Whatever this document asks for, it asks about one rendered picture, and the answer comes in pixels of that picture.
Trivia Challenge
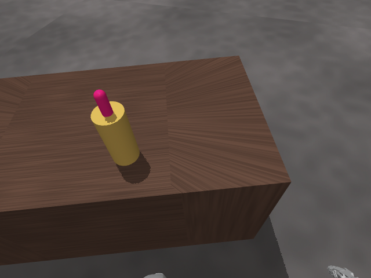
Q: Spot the bottle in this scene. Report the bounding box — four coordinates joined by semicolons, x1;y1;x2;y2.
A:
90;90;140;166

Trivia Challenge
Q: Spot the right robot hand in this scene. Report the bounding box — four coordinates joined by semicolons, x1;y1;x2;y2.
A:
328;266;358;278

